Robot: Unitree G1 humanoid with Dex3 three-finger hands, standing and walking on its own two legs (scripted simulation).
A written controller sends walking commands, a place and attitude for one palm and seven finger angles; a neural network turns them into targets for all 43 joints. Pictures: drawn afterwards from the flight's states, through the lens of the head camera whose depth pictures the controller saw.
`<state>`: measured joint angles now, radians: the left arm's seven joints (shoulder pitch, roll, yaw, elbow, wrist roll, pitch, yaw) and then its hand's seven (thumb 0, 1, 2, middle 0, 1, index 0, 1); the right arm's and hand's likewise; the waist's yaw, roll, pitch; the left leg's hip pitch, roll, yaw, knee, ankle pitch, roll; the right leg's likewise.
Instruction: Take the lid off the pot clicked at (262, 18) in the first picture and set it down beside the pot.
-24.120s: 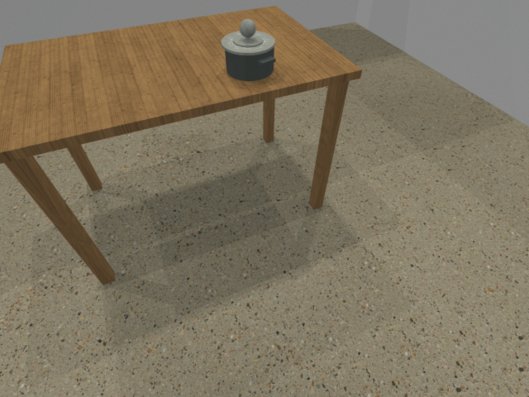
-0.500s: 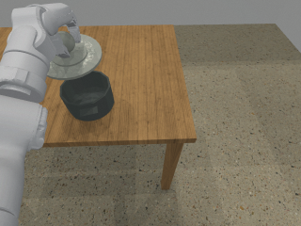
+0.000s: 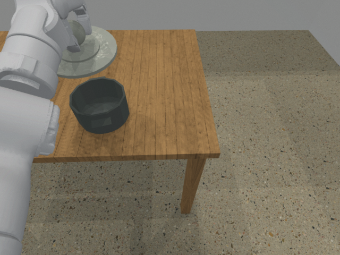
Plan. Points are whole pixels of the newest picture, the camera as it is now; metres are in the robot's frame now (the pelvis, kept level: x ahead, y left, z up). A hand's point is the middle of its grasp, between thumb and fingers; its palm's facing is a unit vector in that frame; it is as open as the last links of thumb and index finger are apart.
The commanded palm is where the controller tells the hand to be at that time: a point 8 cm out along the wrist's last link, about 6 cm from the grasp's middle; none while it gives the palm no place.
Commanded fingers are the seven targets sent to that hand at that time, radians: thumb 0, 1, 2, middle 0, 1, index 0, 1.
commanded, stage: lift the lid straight up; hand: left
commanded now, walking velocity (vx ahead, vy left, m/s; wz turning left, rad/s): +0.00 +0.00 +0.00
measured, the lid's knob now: (72, 33) +0.54 +0.17 +0.24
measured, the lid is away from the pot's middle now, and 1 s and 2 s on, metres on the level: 0.01 0.09 0.20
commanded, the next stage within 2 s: move the lid sideways beside the pot in 0.16 s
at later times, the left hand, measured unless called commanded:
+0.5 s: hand (58, 30) +0.53 +0.19 +0.25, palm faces -0.26 -0.09 -0.96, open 7.8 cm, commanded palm +0.53 +0.20 +0.32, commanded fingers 0.00 0.71 0.85 -0.83 -1.12 -0.78 -1.11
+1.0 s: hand (22, 40) +0.50 +0.25 +0.25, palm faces -0.28 -0.10 -0.95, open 7.8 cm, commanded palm +0.53 +0.26 +0.32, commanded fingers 0.00 0.71 0.85 -0.83 -1.12 -0.78 -1.11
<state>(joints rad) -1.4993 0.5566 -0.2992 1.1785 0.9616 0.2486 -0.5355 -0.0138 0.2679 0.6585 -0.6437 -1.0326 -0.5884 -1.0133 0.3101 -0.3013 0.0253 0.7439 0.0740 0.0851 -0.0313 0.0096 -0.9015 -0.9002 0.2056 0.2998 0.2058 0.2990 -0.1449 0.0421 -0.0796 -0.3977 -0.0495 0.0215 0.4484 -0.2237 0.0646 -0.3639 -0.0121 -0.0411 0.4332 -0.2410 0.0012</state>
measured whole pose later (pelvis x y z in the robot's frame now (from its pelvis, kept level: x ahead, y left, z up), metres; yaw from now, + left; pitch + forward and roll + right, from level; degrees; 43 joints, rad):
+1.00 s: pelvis +0.01 +0.00 +0.00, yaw +0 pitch +11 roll -1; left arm -1.41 0.76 -0.24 1.12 0.97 0.14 -0.57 -0.01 0.27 0.66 -0.65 -1.04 -0.59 -1.01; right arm 0.27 -0.30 0.04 0.73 0.10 0.13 -0.04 0.01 -0.90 -0.90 0.21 0.30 0.21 0.30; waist -0.13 0.03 -0.07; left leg -0.41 -0.04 0.01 0.47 -0.25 0.07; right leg -0.36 0.00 -0.05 0.41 -0.24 0.00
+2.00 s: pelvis +0.01 +0.02 +0.00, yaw -1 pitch +12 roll -3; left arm -1.43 1.00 -0.16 1.20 1.00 0.01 -0.60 -0.01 0.27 0.66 -0.65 -1.04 -0.59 -1.01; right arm 0.31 -0.30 0.08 0.73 0.13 0.13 -0.08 0.01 -0.90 -0.90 0.21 0.30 0.21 0.30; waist -0.14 0.03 -0.05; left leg -0.47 -0.03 0.02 0.54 -0.28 0.08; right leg -0.40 0.01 -0.04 0.43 -0.24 0.02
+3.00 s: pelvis +0.01 +0.02 -0.01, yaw -2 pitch +13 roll -4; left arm -1.49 1.10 -0.16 1.23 1.03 0.01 -0.61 -0.02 0.27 0.66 -0.65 -1.04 -0.58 -1.01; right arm 0.37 -0.31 0.09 0.73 0.14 0.12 -0.09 0.01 -0.90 -0.90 0.21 0.30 0.21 0.30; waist -0.15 0.03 -0.03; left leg -0.51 -0.02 0.03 0.59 -0.31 0.09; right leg -0.42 0.02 -0.03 0.45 -0.25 0.03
